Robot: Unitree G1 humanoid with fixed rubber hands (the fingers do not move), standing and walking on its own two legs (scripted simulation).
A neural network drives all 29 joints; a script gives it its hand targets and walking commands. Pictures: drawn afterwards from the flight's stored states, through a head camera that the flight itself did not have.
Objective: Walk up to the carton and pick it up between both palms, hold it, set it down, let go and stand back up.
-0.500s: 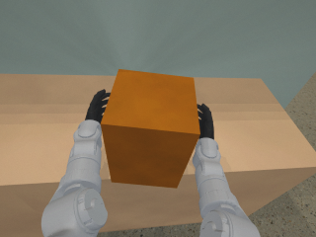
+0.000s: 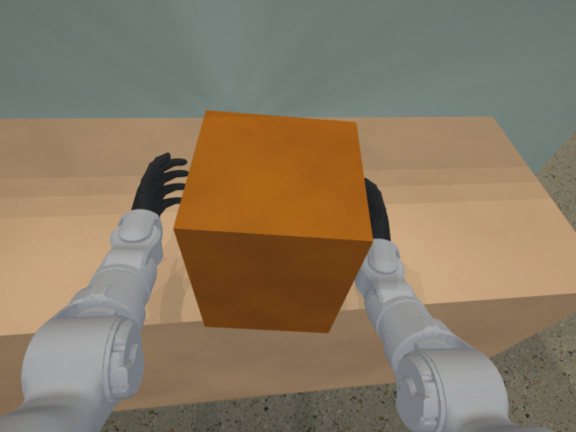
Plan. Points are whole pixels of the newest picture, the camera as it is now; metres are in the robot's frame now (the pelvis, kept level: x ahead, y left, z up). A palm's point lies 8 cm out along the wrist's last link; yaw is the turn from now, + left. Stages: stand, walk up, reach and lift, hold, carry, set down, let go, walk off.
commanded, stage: set down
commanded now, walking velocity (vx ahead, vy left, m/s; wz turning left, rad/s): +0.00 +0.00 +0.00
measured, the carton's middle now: (273, 233) +0.41 +0.00 +0.04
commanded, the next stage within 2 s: none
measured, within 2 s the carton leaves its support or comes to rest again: neither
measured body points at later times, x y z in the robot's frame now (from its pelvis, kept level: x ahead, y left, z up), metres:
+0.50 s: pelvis -0.03 +0.00 +0.00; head +0.00 +0.02 +0.45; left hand +0.39 +0.19 +0.05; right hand +0.34 -0.16 +0.03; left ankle -0.02 +0.11 -0.74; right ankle -0.03 -0.13 -0.74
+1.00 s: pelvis -0.05 +0.00 +0.00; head -0.02 +0.02 +0.45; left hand +0.33 +0.21 +0.03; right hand +0.28 -0.18 +0.02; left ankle -0.02 +0.11 -0.74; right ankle -0.03 -0.13 -0.74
